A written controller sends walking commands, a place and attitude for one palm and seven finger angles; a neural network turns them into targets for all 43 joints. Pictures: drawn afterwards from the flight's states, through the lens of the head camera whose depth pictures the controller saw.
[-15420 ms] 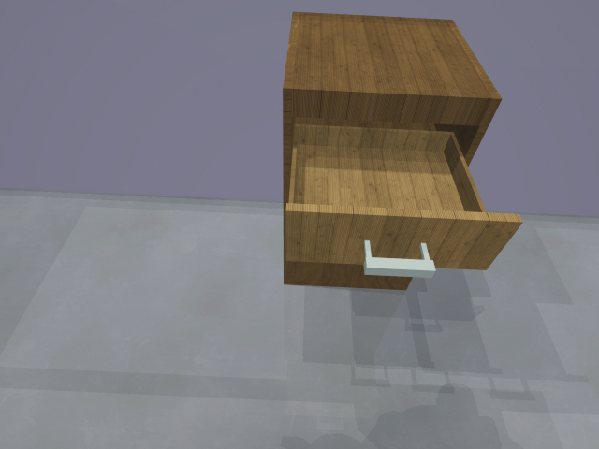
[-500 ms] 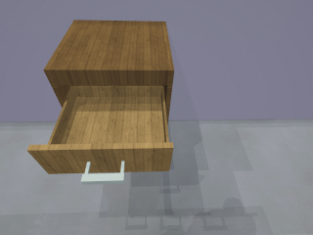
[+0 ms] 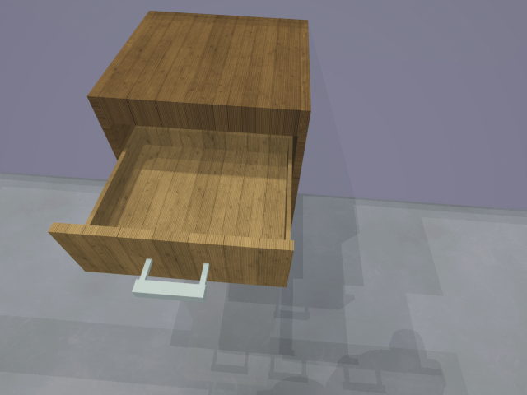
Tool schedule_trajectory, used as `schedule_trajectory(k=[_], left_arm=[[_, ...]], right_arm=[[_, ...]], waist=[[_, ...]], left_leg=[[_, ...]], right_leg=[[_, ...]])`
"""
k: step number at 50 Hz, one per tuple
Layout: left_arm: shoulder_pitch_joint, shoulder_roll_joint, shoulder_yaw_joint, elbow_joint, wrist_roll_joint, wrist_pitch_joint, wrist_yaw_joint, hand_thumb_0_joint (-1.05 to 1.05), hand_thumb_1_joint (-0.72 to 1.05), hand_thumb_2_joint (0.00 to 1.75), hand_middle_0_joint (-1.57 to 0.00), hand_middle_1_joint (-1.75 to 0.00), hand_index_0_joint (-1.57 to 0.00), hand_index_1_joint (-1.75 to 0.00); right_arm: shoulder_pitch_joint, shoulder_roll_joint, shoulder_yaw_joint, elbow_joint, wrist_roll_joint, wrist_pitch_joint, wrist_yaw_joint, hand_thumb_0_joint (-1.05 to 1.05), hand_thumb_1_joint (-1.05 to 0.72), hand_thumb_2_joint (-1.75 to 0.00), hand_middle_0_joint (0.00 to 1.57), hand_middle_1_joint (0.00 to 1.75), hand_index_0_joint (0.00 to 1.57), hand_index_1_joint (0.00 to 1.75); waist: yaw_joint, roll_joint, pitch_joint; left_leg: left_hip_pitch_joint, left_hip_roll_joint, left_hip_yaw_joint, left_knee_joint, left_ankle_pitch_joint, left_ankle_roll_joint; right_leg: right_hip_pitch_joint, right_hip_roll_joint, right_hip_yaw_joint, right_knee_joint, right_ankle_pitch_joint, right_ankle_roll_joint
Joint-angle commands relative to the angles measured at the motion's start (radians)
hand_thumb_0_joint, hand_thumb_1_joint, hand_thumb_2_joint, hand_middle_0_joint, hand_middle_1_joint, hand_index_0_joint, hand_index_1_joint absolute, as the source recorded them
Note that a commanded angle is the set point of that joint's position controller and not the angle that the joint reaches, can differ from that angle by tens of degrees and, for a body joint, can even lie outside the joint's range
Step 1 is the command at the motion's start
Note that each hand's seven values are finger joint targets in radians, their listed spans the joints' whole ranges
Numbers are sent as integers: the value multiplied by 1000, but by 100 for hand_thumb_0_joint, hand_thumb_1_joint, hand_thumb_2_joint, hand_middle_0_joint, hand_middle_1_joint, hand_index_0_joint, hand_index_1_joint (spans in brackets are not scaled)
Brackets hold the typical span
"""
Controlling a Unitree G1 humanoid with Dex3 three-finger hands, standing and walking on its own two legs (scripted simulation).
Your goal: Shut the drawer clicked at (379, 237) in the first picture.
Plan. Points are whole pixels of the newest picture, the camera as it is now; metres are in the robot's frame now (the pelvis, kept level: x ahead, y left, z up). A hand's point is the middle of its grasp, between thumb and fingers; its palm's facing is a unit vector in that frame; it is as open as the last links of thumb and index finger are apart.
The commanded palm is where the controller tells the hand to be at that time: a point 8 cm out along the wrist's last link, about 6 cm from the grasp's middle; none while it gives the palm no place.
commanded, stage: come to a stop and stand still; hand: left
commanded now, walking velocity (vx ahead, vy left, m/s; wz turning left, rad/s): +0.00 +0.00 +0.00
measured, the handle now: (173, 278) +0.32 +0.19 -0.09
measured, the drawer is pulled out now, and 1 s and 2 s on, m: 0.30 0.30 0.30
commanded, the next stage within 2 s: look again from close up in 0.48 s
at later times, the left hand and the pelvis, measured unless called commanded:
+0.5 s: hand out of the picture -0.04 +0.20 -0.17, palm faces +0.00 -0.98 -0.19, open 7.4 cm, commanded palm none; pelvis -0.02 +0.03 +0.01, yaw -1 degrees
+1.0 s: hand out of the picture +0.04 +0.22 -0.17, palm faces +0.00 -0.97 -0.23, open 7.3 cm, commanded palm none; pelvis +0.01 +0.04 +0.00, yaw -1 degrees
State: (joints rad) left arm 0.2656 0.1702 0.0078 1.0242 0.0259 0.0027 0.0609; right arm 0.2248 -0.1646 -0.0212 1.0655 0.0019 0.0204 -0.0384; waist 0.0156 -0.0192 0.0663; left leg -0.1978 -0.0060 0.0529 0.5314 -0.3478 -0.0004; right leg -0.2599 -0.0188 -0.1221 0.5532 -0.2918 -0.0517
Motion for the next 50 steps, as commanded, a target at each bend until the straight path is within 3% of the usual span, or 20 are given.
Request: schedule_trajectory(k=[1, 2, 3, 4, 6, 8, 12, 19, 26, 27, 28, 29, 30, 33, 34, 37, 43, 50], left_arm=[[22, 137, 28, -59, -4, -1, -1, 0, 90, 90, -20, -30, -20, -30], [17, 122, 24, -65, -7, 3, -6, 0, 90, 90, -20, -30, -20, -30], [21, 107, 19, -63, -8, 8, -8, 0, 90, 90, -20, -30, -20, -30], [35, 100, 15, -54, -7, 12, -10, 0, 90, 90, -20, -30, -20, -30], [74, 92, 11, -38, -2, 13, -13, 0, 90, 90, -20, -30, -20, -30], [80, 94, 10, -30, 1, 11, -18, 0, 90, 90, -20, -30, -20, -30], [83, 96, 13, -35, 2, 6, -23, 0, 90, 90, -20, -30, -20, -30], [111, 85, 7, -18, -2, -8, -25, 0, 90, 90, -20, -30, -20, -30], [148, 63, -2, 19, -9, -20, -20, 0, 90, 90, -20, -30, -20, -30], [182, 84, -13, 69, -1, -37, 15, 0, 90, 90, -20, -30, -20, -30], [136, 130, -8, 25, -14, -42, 2, 0, 90, 90, -20, -30, -20, -30], [100, 151, 5, 2, -10, -40, -11, 0, 90, 90, -20, -30, -20, -30], [89, 127, 5, -2, -10, -40, -13, 0, 90, 90, -20, -30, -20, -30], [93, 70, -9, 2, -11, -37, -18, 0, 90, 90, -20, -30, -20, -30], [98, 72, -9, 5, -12, -36, -21, 0, 90, 90, -20, -30, -20, -30], [107, 49, -12, 14, -13, -37, -17, 0, 90, 90, -20, -30, -20, -30], [93, 55, -8, 10, -15, -28, -13, 0, 90, 90, -20, -30, -20, -30], [73, 76, 2, -10, -15, -23, -12, 0, 90, 90, -20, -30, -20, -30]], right_arm=[[120, -55, -5, -16, -6, -13, 9, 0, -90, -90, 20, 30, 20, 30], [107, -80, -8, -18, -11, -17, 11, 0, -90, -90, 20, 30, 20, 30], [78, -88, -4, -24, -12, -21, 13, 0, -90, -90, 20, 30, 20, 30], [49, -92, -1, -31, -12, -24, 14, 0, -90, -90, 20, 30, 20, 30], [25, -101, 3, -47, -11, -26, 15, 0, -90, -90, 20, 30, 20, 30], [37, -97, 4, -51, -11, -27, 17, 0, -90, -90, 20, 30, 20, 30], [67, -95, 4, -48, -13, -31, 22, 0, -90, -90, 20, 30, 20, 30], [108, -84, 13, -21, -9, -46, 22, 0, -90, -90, 20, 30, 20, 30], [155, -60, 24, 25, -3, -62, 15, 0, -90, -90, 20, 30, 20, 30], [25, -102, 24, -52, -6, -63, 19, 0, -90, -90, 20, 30, 20, 30], [100, -59, 25, -71, -9, -42, 24, 0, -90, -90, 20, 30, 20, 30], [111, -66, 19, -58, -24, -34, 29, 0, -90, -90, 20, 30, 20, 30], [152, -66, 18, -59, -26, -36, 27, 0, -90, -90, 20, 30, 20, 30], [160, -57, 22, -64, -19, -47, 24, 0, -90, -90, 20, 30, 20, 30], [162, -60, 22, -62, -19, -52, 23, 0, -90, -90, 20, 30, 20, 30], [170, -72, 24, -54, -14, -66, 17, 0, -90, -90, 20, 30, 20, 30], [168, -79, 28, -27, -14, -67, 11, 0, -90, -90, 20, 30, 20, 30], [148, -97, 21, -12, -16, -68, 8, 0, -90, -90, 20, 30, 20, 30]], waist=[[-33, -50, -86], [-25, 37, -76], [-9, 122, -47], [5, 170, -14], [21, 121, 30], [14, 68, 52], [3, 26, 57], [-1, 10, 7], [-2, 18, -28], [26, 63, 16], [-29, 42, -62], [-30, 75, -59], [-45, 48, -76], [-31, 50, -8], [-23, 58, -15], [-17, -1, -23], [-15, 0, 15], [-11, 8, -36]], left_leg=[[94, 77, -24, -128, 213, 14], [106, 123, -57, -127, 313, 31], [37, 160, -113, -166, 331, 58], [-20, 181, -139, -218, 306, 80], [-92, 170, -145, -238, 195, 82], [-99, 141, -135, -249, 53, 65], [-101, 130, -137, -278, -69, 60], [-61, 126, -132, -280, -3, 63], [-6, 124, -104, -230, 200, 56], [-86, 141, -48, -42, 243, 18], [-66, 62, -62, -66, 6, 9], [-47, 50, -63, -76, 0, 20], [-65, 66, -77, -76, -7, 30], [-124, 100, -132, -151, 39, 52], [-128, 108, -144, -168, 59, 57], [-92, 115, -140, -159, 222, 59], [-45, 109, -118, -164, 320, 52], [22, 115, -109, -155, 432, 52]], right_leg=[[6, -185, 193, -93, 415, -49], [-31, -128, 152, -84, 282, -15], [-8, -92, 123, -91, 145, 14], [24, -70, 108, -86, 51, 27], [52, -70, 114, -106, 27, 26], [30, -82, 138, -154, 12, 20], [4, -85, 145, -184, -38, 22], [26, -90, 142, -192, 18, 19], [58, -101, 141, -173, 142, 14], [37, -143, 168, -162, 317, 16], [30, -173, 220, -207, -33, -10], [-21, -168, 228, -200, -144, -27], [-36, -154, 209, -183, -178, -27], [-22, -100, 153, -132, -58, -8], [-4, -94, 146, -118, -21, -7], [48, -89, 128, -86, 124, 1], [55, -98, 124, -92, 176, 5], [85, -104, 118, -86, 252, 8]])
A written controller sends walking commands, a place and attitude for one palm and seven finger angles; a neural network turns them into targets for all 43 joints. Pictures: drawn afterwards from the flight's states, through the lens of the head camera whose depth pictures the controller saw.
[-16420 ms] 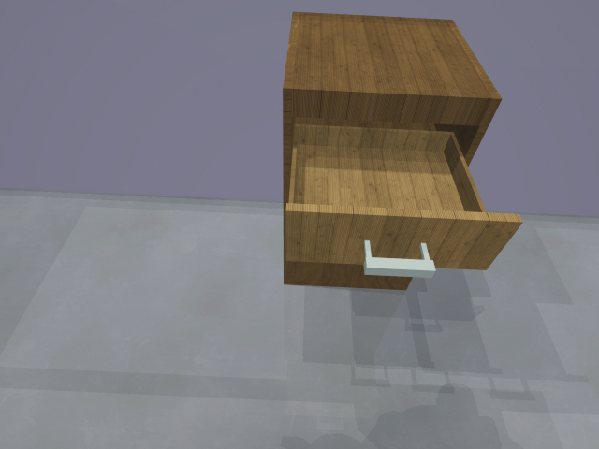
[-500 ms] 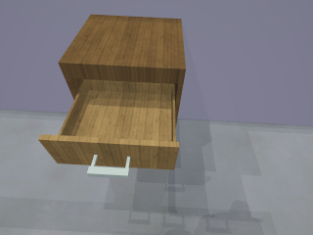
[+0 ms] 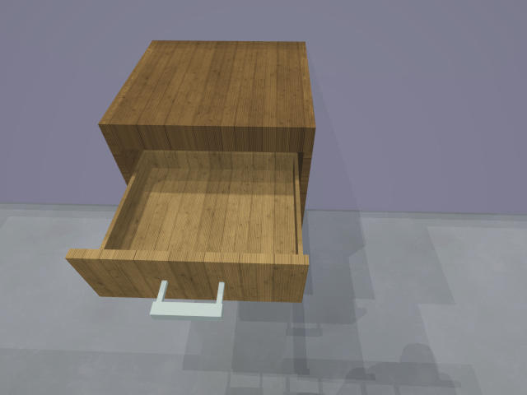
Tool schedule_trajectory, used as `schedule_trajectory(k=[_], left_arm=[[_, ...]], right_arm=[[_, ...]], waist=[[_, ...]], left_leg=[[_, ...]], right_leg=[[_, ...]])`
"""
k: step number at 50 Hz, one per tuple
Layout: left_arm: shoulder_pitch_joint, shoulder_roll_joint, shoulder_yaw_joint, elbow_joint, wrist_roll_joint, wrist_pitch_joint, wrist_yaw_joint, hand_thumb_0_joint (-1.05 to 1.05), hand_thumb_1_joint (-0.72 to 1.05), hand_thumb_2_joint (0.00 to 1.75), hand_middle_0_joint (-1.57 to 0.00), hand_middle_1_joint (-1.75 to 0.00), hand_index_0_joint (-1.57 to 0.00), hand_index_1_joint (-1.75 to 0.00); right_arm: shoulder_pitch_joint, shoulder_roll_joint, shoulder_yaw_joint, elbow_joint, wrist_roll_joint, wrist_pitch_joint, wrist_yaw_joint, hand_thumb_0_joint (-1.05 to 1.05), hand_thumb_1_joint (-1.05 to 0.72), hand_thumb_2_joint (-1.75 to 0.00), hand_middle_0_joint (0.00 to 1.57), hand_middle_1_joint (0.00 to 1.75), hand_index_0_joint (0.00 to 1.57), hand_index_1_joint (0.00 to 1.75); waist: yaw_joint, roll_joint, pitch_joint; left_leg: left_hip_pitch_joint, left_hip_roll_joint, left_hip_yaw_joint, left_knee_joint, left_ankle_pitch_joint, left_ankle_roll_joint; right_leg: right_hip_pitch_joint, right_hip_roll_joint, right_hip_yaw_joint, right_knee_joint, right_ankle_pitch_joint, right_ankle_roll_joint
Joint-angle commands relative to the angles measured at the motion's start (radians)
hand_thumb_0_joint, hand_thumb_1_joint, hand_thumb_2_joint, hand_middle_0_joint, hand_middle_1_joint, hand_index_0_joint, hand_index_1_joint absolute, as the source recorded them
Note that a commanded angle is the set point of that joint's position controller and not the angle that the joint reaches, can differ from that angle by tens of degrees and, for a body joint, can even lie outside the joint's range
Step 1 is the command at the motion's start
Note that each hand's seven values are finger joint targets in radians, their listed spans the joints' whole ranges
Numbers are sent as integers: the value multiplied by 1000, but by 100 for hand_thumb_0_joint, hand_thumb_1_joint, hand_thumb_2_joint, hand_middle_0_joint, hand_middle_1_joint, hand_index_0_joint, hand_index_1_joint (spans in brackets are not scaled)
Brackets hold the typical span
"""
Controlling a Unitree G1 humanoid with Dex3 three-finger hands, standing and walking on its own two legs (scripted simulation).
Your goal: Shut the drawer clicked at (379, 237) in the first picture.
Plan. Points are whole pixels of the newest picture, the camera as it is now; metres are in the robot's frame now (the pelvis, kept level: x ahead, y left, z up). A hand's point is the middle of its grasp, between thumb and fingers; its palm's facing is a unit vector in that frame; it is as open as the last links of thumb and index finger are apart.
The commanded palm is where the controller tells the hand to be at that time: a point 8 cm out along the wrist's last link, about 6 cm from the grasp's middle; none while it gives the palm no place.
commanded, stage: look again from close up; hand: left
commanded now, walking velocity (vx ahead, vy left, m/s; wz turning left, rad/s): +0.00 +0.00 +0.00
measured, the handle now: (190, 299) +0.30 +0.16 -0.10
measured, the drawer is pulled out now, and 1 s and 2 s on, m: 0.30 0.30 0.30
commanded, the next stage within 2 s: raise the hand and make a fist in 0.12 s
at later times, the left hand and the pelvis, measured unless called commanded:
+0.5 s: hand (177, 350) +0.18 +0.13 +0.01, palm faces +0.09 -1.00 +0.01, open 6.7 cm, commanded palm +0.08 +0.20 -0.06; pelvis -0.02 -0.03 -0.03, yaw +1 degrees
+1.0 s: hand (188, 386) +0.15 +0.12 -0.05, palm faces -0.06 -1.00 +0.01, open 4.1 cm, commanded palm +0.09 +0.20 -0.03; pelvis -0.06 -0.06 -0.08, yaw +4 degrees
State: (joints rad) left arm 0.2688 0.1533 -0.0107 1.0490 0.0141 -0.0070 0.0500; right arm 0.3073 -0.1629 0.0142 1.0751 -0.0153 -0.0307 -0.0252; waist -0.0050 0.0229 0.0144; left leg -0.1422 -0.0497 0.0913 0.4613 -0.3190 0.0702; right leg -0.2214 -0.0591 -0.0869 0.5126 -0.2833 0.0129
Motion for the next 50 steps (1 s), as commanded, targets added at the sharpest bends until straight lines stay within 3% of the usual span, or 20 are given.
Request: schedule_trajectory(k=[1, 10, 11, 12, 13, 14, 15, 17, 19, 22, 23, 25, 29, 35, 37, 40, 42, 44, 46, 50], left_arm=[[69, 94, 22, -36, -3, -13, -1, 0, 90, 90, -20, -30, -20, -30], [57, 106, 24, -35, -4, -9, -2, 0, 90, 90, -20, -30, -20, -30], [118, 123, 22, 19, 4, -23, 32, 0, 90, 90, -20, -30, -20, -30], [-648, 372, 217, -1523, -165, -224, 21, 0, 90, 90, -22, -32, -22, -32], [-128, 249, 125, -1224, -87, -164, 34, 0, 90, 90, -24, -34, -24, -34], [-54, 183, 97, -1118, -111, -119, 80, 0, 90, 90, -26, -37, -26, -37], [197, -39, -24, -955, -131, -37, 66, 0, 90, 90, -28, -39, -28, -39], [64, 40, 56, -1092, -152, -112, 15, 0, 90, 90, -32, -43, -32, -43], [369, 12, 97, -968, -171, -203, -55, 0, 90, 90, -36, -47, -36, -47], [506, -60, 84, -913, -221, -408, -208, 0, 90, 90, -42, -54, -42, -54], [512, -23, 131, -924, -243, -484, -261, 0, 90, 90, -44, -56, -44, -56], [505, 56, 201, -931, -260, -617, -358, 0, 90, 90, -48, -60, -48, -60], [253, 179, 275, -1109, -267, -647, -371, 0, 90, 90, -56, -69, -56, -69], [-22, 204, 257, -1452, -334, -770, -319, 0, 90, 90, -68, -82, -68, -82], [-6, 148, 154, -1404, -338, -755, -374, 0, 90, 90, -72, -86, -72, -86], [19, 189, 139, -1201, -332, -611, -465, 0, 90, 90, -78, -93, -78, -93], [65, 239, 187, -1102, -326, -470, -503, 0, 90, 90, -82, -97, -82, -97], [168, 297, 293, -1065, -337, -338, -497, 0, 90, 90, -86, -101, -86, -101], [227, 265, 340, -1182, -370, -277, -447, 0, 90, 90, -90, -106, -90, -106], [320, 221, 413, -1331, -389, -370, -284, 0, 90, 90, -98, -114, -98, -114]], right_arm=[[61, -99, -15, -20, 2, -17, -6, 0, -90, -90, 20, 30, 20, 30], [40, -106, -19, -5, 4, -15, -9, 0, -90, -90, 20, 30, 20, 30], [-30, -140, -24, -68, 17, -8, -6, 0, -90, -90, 20, 30, 20, 30], [-29, -285, -68, -406, 62, -161, -25, 0, -90, -90, 20, 30, 20, 30], [-97, -195, -22, -354, 29, -264, -54, 0, -90, -90, 20, 30, 20, 30], [-88, -195, -38, -276, 25, -288, -52, 0, -90, -90, 20, 30, 20, 30], [-47, -153, -46, -262, 37, -281, -35, 0, -90, -90, 20, 30, 20, 30], [-82, -214, -85, -366, 19, -295, -16, 0, -90, -90, 20, 30, 20, 30], [-116, -215, -99, -441, 13, -300, 2, 0, -90, -90, 20, 30, 20, 30], [-182, -204, -110, -533, 20, -278, 31, 0, -90, -90, 20, 30, 20, 30], [-204, -205, -120, -557, 22, -280, 36, 0, -90, -90, 20, 30, 20, 30], [-224, -209, -127, -601, 27, -279, 58, 0, -90, -90, 20, 30, 20, 30], [-260, -194, -113, -693, 41, -263, 36, 0, -90, -90, 20, 30, 20, 30], [-173, -167, -86, -689, 45, -306, -16, 0, -90, -90, 20, 30, 20, 30], [-172, -187, -70, -666, 56, -334, -27, 0, -90, -90, 20, 30, 20, 30], [-154, -209, -59, -643, 79, -338, -41, 0, -90, -90, 20, 30, 20, 30], [-171, -215, -59, -662, 92, -317, -51, 0, -90, -90, 20, 30, 20, 30], [-210, -207, -63, -693, 97, -288, -55, 0, -90, -90, 20, 30, 20, 30], [-223, -175, -61, -726, 93, -262, -49, 0, -90, -90, 20, 30, 20, 30], [-196, -122, -74, -688, 69, -255, -25, 0, -90, -90, 20, 30, 20, 30]], waist=[[8, -31, 8], [9, -3, 5], [27, -98, 73], [-72, 153, -441], [-2, 285, -387], [-12, 244, -335], [-31, 112, -196], [-39, -23, -73], [23, -104, -78], [47, -350, -94], [55, -337, -117], [66, -119, -149], [58, 34, -231], [-39, 50, -391], [-63, 50, -338], [-90, -10, -256], [-63, -66, -244], [4, -96, -292], [40, -95, -362], [72, -71, -400]], left_leg=[[-24, 157, -148, -82, 414, -21], [15, 162, -141, -86, 461, -26], [-96, 191, -122, 74, 609, -49], [176, 91, -165, -10, 743, -92], [302, 151, -169, -71, 933, -103], [202, 130, -152, -69, 871, -137], [125, 136, -159, -66, 798, -130], [-33, 118, -168, 30, 605, -111], [-186, 79, -136, 126, 479, -102], [-422, 50, -102, 253, 285, -92], [-483, 38, -81, 294, 202, -91], [-530, 21, -68, 357, 138, -103], [-691, 1, -40, 479, -65, -70], [-739, 37, -81, 647, -172, -38], [-737, 50, -90, 653, -180, -29], [-804, 53, -103, 656, -202, -26], [-838, 46, -109, 636, -200, -25], [-822, 34, -117, 598, -161, -30], [-789, 25, -117, 568, -98, -40], [-740, 35, -133, 530, 16, -64]], right_leg=[[51, -64, 87, -46, 254, -58], [64, -68, 82, -65, 288, -57], [29, -88, 107, -55, 515, -33], [60, 15, 48, 21, 505, -57], [-30, 43, 27, 102, 163, -66], [-86, 41, 12, 136, 33, -48], [-166, 42, 0, 125, -19, -32], [-183, 43, -15, 51, 48, -36], [-152, 49, -23, 50, 182, -49], [-259, 66, -47, 220, 203, -38], [-280, 60, -27, 261, 189, -40], [-307, 38, 16, 330, 183, -61], [-417, 29, 125, 374, -122, -56], [-471, 20, 271, 300, -457, -40], [-499, 23, 256, 291, -462, -40], [-492, 14, 271, 250, -475, -21], [-439, -7, 291, 223, -497, -8], [-332, -24, 299, 217, -441, -1], [-250, -38, 281, 230, -314, 10], [-171, -22, 227, 304, 13, 6]])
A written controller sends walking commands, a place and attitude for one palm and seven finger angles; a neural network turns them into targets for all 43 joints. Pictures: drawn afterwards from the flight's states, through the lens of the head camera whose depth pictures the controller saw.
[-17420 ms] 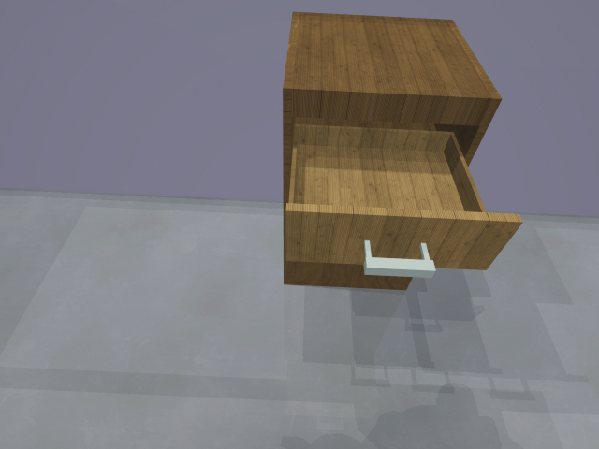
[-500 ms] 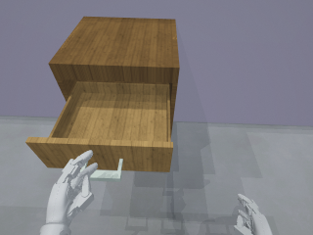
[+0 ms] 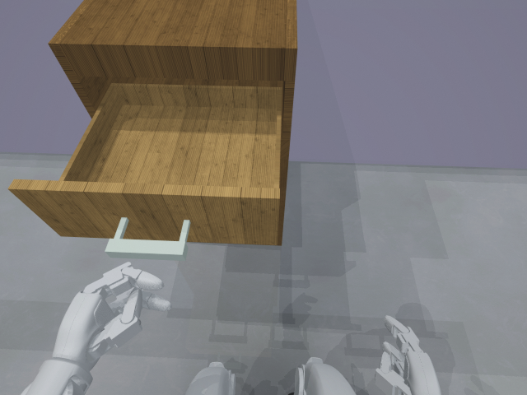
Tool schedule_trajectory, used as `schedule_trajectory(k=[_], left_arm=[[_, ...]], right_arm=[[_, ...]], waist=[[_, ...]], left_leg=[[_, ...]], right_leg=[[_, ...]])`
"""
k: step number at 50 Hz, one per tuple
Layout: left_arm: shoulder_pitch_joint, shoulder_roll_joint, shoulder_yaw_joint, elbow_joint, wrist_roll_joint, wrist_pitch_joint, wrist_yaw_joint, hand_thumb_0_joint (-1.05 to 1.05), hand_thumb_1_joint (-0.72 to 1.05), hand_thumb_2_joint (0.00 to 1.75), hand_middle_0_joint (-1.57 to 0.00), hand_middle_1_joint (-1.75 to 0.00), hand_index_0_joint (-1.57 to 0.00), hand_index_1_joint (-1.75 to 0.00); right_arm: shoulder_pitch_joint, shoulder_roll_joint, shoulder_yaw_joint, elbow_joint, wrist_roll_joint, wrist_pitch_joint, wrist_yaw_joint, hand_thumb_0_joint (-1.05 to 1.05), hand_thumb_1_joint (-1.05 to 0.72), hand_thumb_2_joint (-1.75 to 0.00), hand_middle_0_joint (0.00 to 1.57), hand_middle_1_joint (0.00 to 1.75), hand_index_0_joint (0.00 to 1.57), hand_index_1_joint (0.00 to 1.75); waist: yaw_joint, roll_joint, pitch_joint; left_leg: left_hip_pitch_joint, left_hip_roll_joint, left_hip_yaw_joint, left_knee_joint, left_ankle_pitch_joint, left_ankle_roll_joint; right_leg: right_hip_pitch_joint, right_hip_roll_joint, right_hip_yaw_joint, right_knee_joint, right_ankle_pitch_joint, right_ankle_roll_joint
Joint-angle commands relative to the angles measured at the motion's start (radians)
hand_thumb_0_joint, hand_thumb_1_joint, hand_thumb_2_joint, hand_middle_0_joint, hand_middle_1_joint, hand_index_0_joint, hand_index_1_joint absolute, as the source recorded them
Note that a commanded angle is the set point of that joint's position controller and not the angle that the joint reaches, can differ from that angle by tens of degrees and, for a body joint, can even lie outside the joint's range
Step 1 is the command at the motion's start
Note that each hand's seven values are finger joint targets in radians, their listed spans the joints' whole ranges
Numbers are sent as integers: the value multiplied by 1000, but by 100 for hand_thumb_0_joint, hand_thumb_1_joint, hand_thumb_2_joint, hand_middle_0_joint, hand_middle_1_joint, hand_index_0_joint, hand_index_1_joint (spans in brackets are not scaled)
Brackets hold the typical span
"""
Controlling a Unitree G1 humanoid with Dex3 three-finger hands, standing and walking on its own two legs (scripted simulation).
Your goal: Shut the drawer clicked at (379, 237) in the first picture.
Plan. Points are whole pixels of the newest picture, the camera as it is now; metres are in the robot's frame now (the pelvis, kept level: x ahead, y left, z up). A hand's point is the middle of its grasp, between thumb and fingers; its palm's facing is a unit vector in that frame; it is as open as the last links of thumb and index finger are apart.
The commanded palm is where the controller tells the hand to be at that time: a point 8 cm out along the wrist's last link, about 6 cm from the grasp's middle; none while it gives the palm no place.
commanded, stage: raise the hand and make a fist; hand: left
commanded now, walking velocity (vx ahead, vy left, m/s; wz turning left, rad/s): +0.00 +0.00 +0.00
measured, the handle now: (151, 237) +0.37 +0.20 -0.02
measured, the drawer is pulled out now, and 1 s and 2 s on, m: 0.30 0.30 0.30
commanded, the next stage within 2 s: bring the fist close to the handle in 1.12 s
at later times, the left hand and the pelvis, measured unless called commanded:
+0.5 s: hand (101, 335) +0.19 +0.19 +0.09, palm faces -0.02 -1.00 +0.04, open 3.1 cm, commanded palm +0.15 +0.23 +0.08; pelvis +0.02 +0.06 +0.01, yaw +0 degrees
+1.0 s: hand (129, 341) +0.19 +0.16 +0.08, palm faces -0.07 -1.00 +0.00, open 3.2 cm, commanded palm +0.15 +0.21 +0.09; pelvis +0.03 +0.06 +0.00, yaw -1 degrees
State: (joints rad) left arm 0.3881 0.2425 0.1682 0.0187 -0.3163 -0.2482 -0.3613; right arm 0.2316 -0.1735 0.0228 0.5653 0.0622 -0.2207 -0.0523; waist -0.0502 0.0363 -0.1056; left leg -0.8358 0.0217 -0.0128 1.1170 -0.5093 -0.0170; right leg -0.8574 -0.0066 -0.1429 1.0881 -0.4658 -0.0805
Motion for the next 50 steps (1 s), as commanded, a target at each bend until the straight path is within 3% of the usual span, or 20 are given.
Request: schedule_trajectory(k=[1, 5, 9, 10, 11, 14, 15, 17, 19, 21, 24, 26, 29, 33, 34, 37, 40, 43, 46, 50], left_arm=[[248, 101, 213, -282, -43, -165, 146, 0, 90, 90, -100, -117, -100, -117], [247, 43, 73, -250, 30, -296, 102, 0, 90, 90, -108, -125, -108, -125], [229, -42, -98, -291, 13, -325, -5, 0, 90, 90, -116, -134, -116, -134], [230, -16, -89, -319, 10, -325, -13, 0, 90, 90, -118, -136, -118, -136], [217, -1, -88, -373, 10, -330, -11, 0, 90, 90, -120, -138, -120, -138], [246, 93, -7, -489, 54, -334, 77, 0, 90, 90, -126, -145, -126, -145], [290, 52, -33, -515, 67, -325, 112, 0, 90, 90, -128, -147, -128, -147], [319, -3, -69, -520, 85, -295, 170, 0, 90, 90, -132, -151, -132, -151], [371, -39, -107, -512, 111, -249, 203, 0, 90, 90, -136, -156, -136, -156], [387, -109, -219, -527, 135, -198, 207, 0, 90, 90, -140, -160, -140, -160], [395, -89, -260, -502, 169, -129, 201, 0, 90, 90, -140, -160, -140, -160], [357, -92, -306, -566, 193, -109, 202, 0, 90, 90, -140, -160, -140, -160], [363, -30, -249, -626, 211, -107, 245, 0, 90, 90, -140, -160, -140, -160], [384, -77, -271, -722, 201, -141, 302, 0, 90, 90, -140, -160, -140, -160], [407, -69, -261, -727, 202, -145, 314, 0, 90, 90, -140, -160, -140, -160], [429, -105, -318, -721, 211, -153, 311, 0, 90, 90, -140, -160, -140, -160], [457, -115, -349, -669, 226, -136, 290, 0, 90, 90, -140, -160, -140, -160], [486, -84, -324, -649, 233, -112, 273, 0, 90, 90, -140, -160, -140, -160], [492, -49, -278, -683, 234, -111, 293, 0, 90, 90, -140, -160, -140, -160], [502, -75, -268, -734, 206, -151, 331, 0, 90, 90, -140, -160, -140, -160]], right_arm=[[-108, -103, -91, -164, -12, -65, 8, 0, -90, -90, 20, 30, 20, 30], [-104, -126, -105, -144, -22, -81, 21, 0, -90, -90, 20, 30, 20, 30], [-88, -170, -100, -172, -10, -120, 16, 0, -90, -90, 20, 30, 20, 30], [-67, -174, -105, -179, -8, -126, 13, 0, -90, -90, 20, 30, 20, 30], [-58, -183, -105, -184, -11, -132, 11, 0, -90, -90, 20, 30, 20, 30], [-56, -172, -105, -185, -27, -124, 13, 0, -90, -90, 20, 30, 20, 30], [-51, -158, -98, -198, -32, -112, 18, 0, -90, -90, 20, 30, 20, 30], [-56, -145, -97, -222, -33, -85, 27, 0, -90, -90, 20, 30, 20, 30], [-70, -146, -94, -250, -30, -56, 38, 0, -90, -90, 20, 30, 20, 30], [-69, -153, -83, -287, -28, -32, 49, 0, -90, -90, 20, 30, 20, 30], [-89, -163, -76, -315, -22, -2, 47, 0, -90, -90, 20, 30, 20, 30], [-79, -167, -65, -347, -24, 12, 48, 0, -90, -90, 20, 30, 20, 30], [-70, -160, -59, -366, -31, 33, 45, 0, -90, -90, 20, 30, 20, 30], [-29, -140, -53, -388, -39, 49, 55, 0, -90, -90, 20, 30, 20, 30], [-29, -139, -55, -388, -40, 52, 56, 0, -90, -90, 20, 30, 20, 30], [-13, -150, -57, -389, -37, 52, 66, 0, -90, -90, 20, 30, 20, 30], [-19, -158, -61, -386, -31, 52, 66, 0, -90, -90, 20, 30, 20, 30], [-28, -162, -68, -397, -26, 61, 59, 0, -90, -90, 20, 30, 20, 30], [-27, -149, -68, -403, -26, 70, 52, 0, -90, -90, 20, 30, 20, 30], [-13, -131, -68, -397, -31, 65, 49, 0, -90, -90, 20, 30, 20, 30]], waist=[[113, -111, -262], [49, -85, -181], [-7, -90, -151], [-3, -96, -185], [5, -54, -219], [53, 24, -286], [67, 61, -293], [71, 50, -260], [72, 51, -230], [49, 49, -184], [31, -51, -114], [29, -30, -109], [57, 13, -128], [68, 68, -193], [73, 46, -209], [52, 31, -201], [39, -14, -163], [43, -59, -160], [66, -18, -192], [69, 1, -223]], left_leg=[[-43, -33, -26, -136, 225, 21], [-44, -34, -20, -129, 224, 32], [20, -33, -30, -120, 186, 55], [32, -33, -31, -122, 176, 56], [60, -30, -36, -129, 188, 58], [124, -21, -43, -154, 260, 51], [154, -23, -44, -176, 296, 46], [168, -17, -51, -192, 346, 35], [179, -8, -59, -207, 380, 29], [181, -1, -63, -215, 373, 23], [121, 3, -75, -238, 236, 32], [122, 0, -86, -249, 189, 28], [133, 1, -100, -257, 192, 11], [194, 10, -107, -243, 300, -10], [194, 12, -109, -239, 330, -11], [194, 18, -110, -222, 370, -12], [150, 15, -111, -223, 324, -6], [106, 2, -90, -221, 249, 7], [119, -4, -79, -223, 279, 4], [143, -8, -56, -202, 343, 12]], right_leg=[[455, -64, 263, -250, 259, 97], [325, -54, 233, -223, 257, 99], [204, -33, 187, -242, 92, 77], [210, -31, 191, -246, 66, 76], [206, -23, 171, -227, 68, 65], [196, -2, 111, -159, 132, 45], [192, 3, 85, -141, 156, 42], [181, 8, 56, -127, 181, 43], [173, 9, 42, -130, 179, 45], [150, 7, 29, -136, 164, 52], [145, 12, 31, -158, 98, 53], [132, 11, 29, -149, 60, 51], [127, 16, 30, -127, 43, 43], [111, 21, 27, -103, 69, 41], [121, 23, 26, -101, 81, 42], [109, 20, 24, -102, 97, 48], [111, 19, 23, -107, 84, 48], [141, 16, 31, -120, 82, 48], [167, 15, 37, -111, 100, 43], [188, 20, 44, -119, 158, 44]])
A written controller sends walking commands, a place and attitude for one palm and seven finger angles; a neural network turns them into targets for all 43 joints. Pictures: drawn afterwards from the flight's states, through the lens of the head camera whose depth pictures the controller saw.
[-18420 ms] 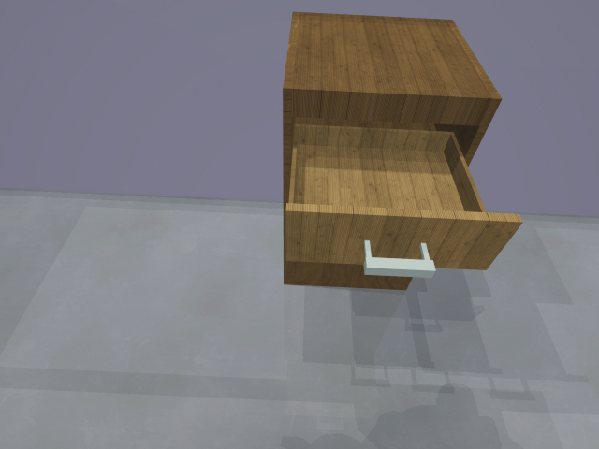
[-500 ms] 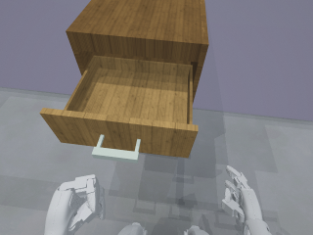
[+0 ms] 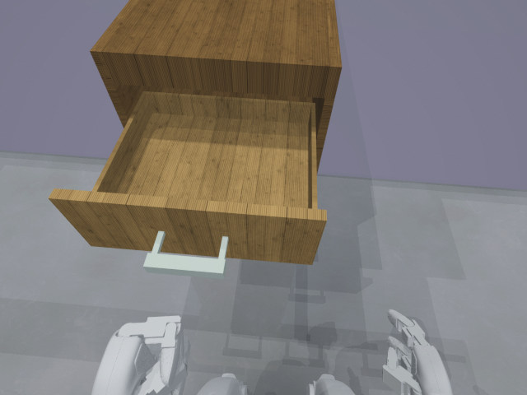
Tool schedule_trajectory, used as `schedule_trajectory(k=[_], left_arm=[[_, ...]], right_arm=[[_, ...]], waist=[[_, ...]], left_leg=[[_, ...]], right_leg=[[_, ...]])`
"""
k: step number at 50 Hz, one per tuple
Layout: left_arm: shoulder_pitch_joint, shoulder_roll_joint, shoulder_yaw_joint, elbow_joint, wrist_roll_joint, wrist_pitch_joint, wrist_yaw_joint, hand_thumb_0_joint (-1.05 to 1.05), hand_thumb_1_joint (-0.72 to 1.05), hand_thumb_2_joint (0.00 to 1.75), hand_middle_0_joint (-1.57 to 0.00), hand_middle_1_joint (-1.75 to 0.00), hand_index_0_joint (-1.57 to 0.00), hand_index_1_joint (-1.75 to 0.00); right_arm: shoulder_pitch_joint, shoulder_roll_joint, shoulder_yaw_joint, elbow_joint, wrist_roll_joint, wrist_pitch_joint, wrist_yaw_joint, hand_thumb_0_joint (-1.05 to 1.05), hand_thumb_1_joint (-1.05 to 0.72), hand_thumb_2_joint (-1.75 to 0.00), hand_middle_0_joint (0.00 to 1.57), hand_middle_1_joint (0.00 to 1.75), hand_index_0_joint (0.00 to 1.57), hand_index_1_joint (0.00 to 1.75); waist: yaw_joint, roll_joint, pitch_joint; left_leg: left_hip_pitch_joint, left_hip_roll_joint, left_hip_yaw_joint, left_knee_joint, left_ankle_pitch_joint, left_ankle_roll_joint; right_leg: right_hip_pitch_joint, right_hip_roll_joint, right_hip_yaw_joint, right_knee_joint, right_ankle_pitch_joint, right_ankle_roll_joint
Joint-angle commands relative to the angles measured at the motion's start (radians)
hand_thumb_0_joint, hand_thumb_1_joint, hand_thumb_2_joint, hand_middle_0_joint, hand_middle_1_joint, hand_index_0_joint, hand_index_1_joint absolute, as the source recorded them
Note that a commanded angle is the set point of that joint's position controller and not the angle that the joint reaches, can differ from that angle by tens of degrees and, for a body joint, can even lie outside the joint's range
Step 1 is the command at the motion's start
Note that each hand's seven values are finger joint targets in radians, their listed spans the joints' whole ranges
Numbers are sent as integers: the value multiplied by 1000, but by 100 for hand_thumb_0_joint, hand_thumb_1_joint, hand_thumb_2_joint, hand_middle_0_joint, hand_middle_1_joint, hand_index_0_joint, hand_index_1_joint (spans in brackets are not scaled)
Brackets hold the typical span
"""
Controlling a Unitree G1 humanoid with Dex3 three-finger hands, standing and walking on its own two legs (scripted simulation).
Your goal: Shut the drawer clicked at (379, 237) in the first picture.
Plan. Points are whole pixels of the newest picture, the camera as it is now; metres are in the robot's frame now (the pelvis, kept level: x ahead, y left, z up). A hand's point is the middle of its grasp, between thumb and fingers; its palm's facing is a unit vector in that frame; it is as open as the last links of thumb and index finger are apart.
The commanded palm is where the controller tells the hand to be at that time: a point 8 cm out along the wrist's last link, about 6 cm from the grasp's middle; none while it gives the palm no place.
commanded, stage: raise the hand and make a fist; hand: left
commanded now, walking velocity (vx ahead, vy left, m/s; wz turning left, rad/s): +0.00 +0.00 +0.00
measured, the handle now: (189, 253) +0.34 +0.15 -0.02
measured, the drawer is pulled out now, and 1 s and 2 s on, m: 0.30 0.30 0.30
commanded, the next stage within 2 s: bring the fist close to the handle in 0.12 s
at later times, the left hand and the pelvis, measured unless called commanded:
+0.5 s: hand (189, 361) +0.17 +0.10 +0.06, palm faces +0.03 -1.00 -0.04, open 3.3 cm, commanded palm +0.13 +0.16 +0.05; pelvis +0.00 -0.04 -0.01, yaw +1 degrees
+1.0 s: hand (203, 333) +0.21 +0.10 -0.01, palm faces -0.10 -1.00 +0.00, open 3.3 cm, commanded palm +0.19 +0.16 +0.00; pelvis -0.01 -0.02 -0.04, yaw +0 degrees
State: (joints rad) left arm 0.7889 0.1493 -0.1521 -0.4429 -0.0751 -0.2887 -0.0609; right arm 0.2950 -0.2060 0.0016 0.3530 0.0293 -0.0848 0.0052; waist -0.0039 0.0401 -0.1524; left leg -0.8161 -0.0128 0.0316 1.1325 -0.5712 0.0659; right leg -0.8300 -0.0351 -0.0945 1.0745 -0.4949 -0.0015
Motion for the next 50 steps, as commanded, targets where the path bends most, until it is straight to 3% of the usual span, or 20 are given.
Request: schedule_trajectory(k=[1, 3, 6, 10, 13, 16, 20, 22, 24, 30, 35, 39, 42, 46, 49, 50], left_arm=[[95, 7, 39, -271, -42, -126, 33, 0, 90, 90, -140, -160, -140, -160], [80, -7, 12, -266, -44, -151, 31, 0, 90, 90, -140, -160, -140, -160], [109, 5, 11, -209, -30, -160, 13, 0, 90, 90, -140, -160, -140, -160], [133, 56, 57, -157, -13, -134, -21, 0, 90, 90, -140, -160, -140, -160], [87, 76, 123, -117, -40, -133, -32, 0, 90, 90, -140, -160, -140, -160], [11, 69, 162, -82, -75, -180, -36, 0, 90, 90, -140, -160, -140, -160], [-57, 57, 160, -63, -108, -266, -66, 0, 90, 90, -140, -160, -140, -160], [-74, 74, 173, -30, -116, -287, -92, 0, 90, 90, -140, -160, -140, -160], [-82, 82, 175, 18, -113, -283, -120, 0, 90, 90, -140, -160, -140, -160], [-135, 117, 254, 115, -125, -210, -136, 0, 90, 90, -140, -160, -140, -160], [-187, 101, 276, 105, -151, -239, -102, 0, 90, 90, -140, -160, -140, -160], [-273, 70, 200, 151, -134, -276, -109, 0, 90, 90, -140, -160, -140, -160], [-326, 67, 169, 204, -115, -272, -116, 0, 90, 90, -140, -160, -140, -160], [-366, 83, 178, 197, -97, -251, -93, 0, 90, 90, -140, -160, -140, -160], [-400, 115, 222, 172, -92, -246, -46, 0, 90, 90, -140, -160, -140, -160], [-408, 92, 206, 164, -90, -247, -31, 0, 90, 90, -140, -160, -140, -160]], right_arm=[[-71, -100, -47, -182, 2, -77, -7, 0, -90, -90, 20, 30, 20, 30], [-71, -106, -45, -173, 0, -89, -3, 0, -90, -90, 20, 30, 20, 30], [-73, -110, -52, -162, 0, -94, -5, 0, -90, -90, 20, 30, 20, 30], [-100, -107, -54, -165, 5, -76, -11, 0, -90, -90, 20, 30, 20, 30], [-111, -99, -53, -157, 7, -66, -26, 0, -90, -90, 20, 30, 20, 30], [-118, -95, -49, -133, 3, -77, -34, 0, -90, -90, 20, 30, 20, 30], [-110, -100, -48, -95, -2, -113, -32, 0, -90, -90, 20, 30, 20, 30], [-105, -106, -52, -74, -2, -127, -32, 0, -90, -90, 20, 30, 20, 30], [-111, -112, -56, -62, -1, -129, -33, 0, -90, -90, 20, 30, 20, 30], [-140, -114, -59, -61, 7, -102, -43, 0, -90, -90, 20, 30, 20, 30], [-133, -108, -60, -44, 1, -111, -45, 0, -90, -90, 20, 30, 20, 30], [-133, -127, -54, -25, -7, -129, -38, 0, -90, -90, 20, 30, 20, 30], [-125, -145, -53, -23, -9, -132, -34, 0, -90, -90, 20, 30, 20, 30], [-118, -152, -53, -39, -14, -123, -30, 0, -90, -90, 20, 30, 20, 30], [-121, -151, -51, -44, -19, -114, -26, 0, -90, -90, 20, 30, 20, 30], [-116, -147, -48, -45, -22, -111, -22, 0, -90, -90, 20, 30, 20, 30]], waist=[[13, -21, -167], [0, -14, -152], [-11, -56, -133], [-2, -66, -124], [-3, -101, -108], [-8, -86, -97], [-22, -36, -159], [-31, -39, -193], [-40, -64, -199], [-21, -80, -181], [-13, -63, -240], [-47, -51, -203], [-58, -45, -188], [-37, -24, -263], [-12, 6, -311], [-12, 9, -324]], left_leg=[[117, 26, -99, -212, 401, -67], [104, 24, -98, -203, 377, -61], [74, 22, -90, -189, 340, -49], [41, 9, -69, -186, 295, -40], [7, 1, -59, -168, 256, -38], [-32, -3, -55, -134, 230, -40], [-36, 0, -54, -85, 255, -40], [-51, 3, -55, -59, 265, -41], [-77, 6, -56, -42, 268, -40], [-136, 1, -44, -38, 229, -41], [-126, 6, -49, -35, 260, -43], [-139, 11, -63, -20, 243, -37], [-150, 12, -69, -13, 195, -36], [-129, 11, -74, -19, 215, -35], [-113, 10, -79, -28, 254, -40], [-101, 9, -82, -29, 270, -42]], right_leg=[[156, 49, -6, -108, 193, -32], [145, 48, -2, -111, 186, -32], [152, 43, 11, -124, 200, -29], [202, 32, 45, -147, 211, -30], [212, 28, 72, -170, 194, -24], [195, 23, 104, -179, 161, -23], [181, 17, 121, -156, 203, -20], [187, 10, 135, -144, 242, -13], [197, 4, 150, -140, 266, -8], [215, -10, 184, -161, 197, -3], [213, 1, 155, -121, 246, -8], [104, 16, 124, -88, 166, -19], [26, 21, 105, -68, 79, -25], [13, 26, 79, -23, 101, -31], [10, 31, 60, 11, 137, -36], [7, 31, 54, 20, 157, -36]])
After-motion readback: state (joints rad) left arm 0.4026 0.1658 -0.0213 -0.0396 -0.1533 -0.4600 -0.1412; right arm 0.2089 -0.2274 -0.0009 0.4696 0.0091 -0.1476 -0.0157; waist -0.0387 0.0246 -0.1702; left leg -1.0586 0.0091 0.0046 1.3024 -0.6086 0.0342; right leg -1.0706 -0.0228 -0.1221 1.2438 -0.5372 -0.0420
